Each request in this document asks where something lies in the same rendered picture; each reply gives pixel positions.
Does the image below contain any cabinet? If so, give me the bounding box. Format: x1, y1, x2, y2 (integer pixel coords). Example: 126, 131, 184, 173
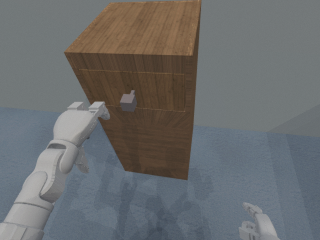
64, 0, 202, 180

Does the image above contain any handle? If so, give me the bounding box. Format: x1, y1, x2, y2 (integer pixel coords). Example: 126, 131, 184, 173
119, 90, 137, 112

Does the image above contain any right robot hand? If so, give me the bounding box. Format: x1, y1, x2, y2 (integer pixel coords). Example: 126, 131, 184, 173
238, 202, 278, 240

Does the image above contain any drawer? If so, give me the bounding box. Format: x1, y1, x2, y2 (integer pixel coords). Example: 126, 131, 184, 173
79, 69, 186, 111

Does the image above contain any left robot hand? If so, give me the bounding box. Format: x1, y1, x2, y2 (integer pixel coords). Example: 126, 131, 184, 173
53, 101, 110, 174

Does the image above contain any robot left forearm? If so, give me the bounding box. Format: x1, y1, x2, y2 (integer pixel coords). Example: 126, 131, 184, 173
0, 139, 79, 240

